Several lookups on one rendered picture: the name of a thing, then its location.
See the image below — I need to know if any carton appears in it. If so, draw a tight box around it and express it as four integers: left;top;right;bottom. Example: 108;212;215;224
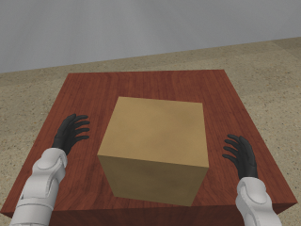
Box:
97;96;209;207

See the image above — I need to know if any left robot hand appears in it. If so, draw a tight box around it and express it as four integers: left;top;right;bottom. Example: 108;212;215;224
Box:
51;113;90;155

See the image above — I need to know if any left robot forearm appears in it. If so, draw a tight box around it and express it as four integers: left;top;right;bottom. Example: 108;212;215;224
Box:
8;148;68;226

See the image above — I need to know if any right robot forearm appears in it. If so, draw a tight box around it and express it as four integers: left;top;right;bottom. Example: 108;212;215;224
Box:
235;177;282;226

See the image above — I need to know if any right robot hand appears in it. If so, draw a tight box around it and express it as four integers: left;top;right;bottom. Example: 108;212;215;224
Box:
222;134;259;180

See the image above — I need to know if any pedestal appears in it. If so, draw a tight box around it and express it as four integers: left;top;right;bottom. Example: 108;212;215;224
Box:
0;69;298;226

